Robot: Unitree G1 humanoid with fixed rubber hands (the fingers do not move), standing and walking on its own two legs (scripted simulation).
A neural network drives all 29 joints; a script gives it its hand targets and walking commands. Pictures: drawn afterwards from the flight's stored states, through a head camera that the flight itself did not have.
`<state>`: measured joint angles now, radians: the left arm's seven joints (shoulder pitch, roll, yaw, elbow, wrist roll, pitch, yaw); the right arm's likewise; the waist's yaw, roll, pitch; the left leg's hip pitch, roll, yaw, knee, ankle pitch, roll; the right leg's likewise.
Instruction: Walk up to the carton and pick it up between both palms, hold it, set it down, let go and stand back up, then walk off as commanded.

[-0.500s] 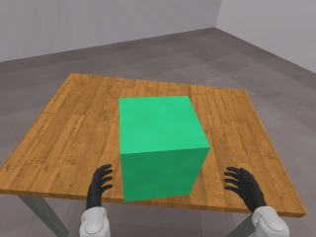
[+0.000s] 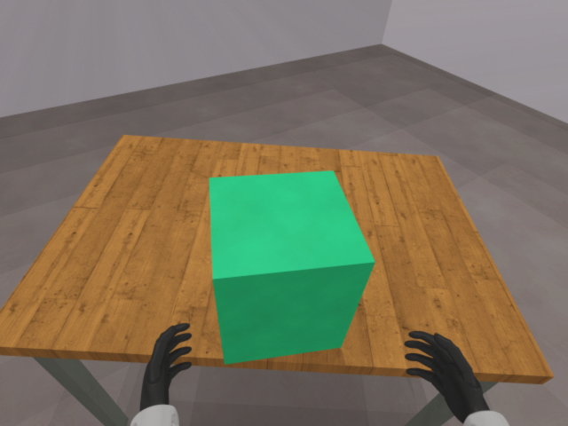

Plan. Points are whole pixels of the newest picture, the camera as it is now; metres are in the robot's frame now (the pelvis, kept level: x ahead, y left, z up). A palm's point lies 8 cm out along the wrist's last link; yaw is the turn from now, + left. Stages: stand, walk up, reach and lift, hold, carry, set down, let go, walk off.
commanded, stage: set down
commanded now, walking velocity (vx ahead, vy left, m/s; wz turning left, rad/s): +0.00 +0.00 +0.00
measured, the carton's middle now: (278, 267) +0.38 +0.01 +0.00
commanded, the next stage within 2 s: let go in 1.66 s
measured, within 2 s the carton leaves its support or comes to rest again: neither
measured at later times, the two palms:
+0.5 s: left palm (134, 408) +0.17 +0.20 -0.03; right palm (446, 406) +0.18 -0.22 -0.02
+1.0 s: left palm (113, 420) +0.16 +0.23 -0.06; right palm (428, 418) +0.17 -0.20 -0.05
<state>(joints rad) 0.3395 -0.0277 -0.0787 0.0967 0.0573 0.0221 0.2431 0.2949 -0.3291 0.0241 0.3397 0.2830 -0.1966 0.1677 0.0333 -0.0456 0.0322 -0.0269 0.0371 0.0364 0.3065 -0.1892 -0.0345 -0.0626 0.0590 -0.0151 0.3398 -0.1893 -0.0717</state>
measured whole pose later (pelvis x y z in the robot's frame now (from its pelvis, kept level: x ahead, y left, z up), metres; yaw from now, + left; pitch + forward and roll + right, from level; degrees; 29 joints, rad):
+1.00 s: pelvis +0.02 +0.02 +0.00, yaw +0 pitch -3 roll +0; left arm 0.30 0.12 -0.02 0.37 0.03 0.04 0.10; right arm 0.28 -0.24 0.00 0.57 0.12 -0.20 0.11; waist 0.05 -0.02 0.02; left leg -0.05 0.02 0.04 0.32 -0.22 -0.01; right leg -0.06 0.04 -0.01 0.30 -0.19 -0.04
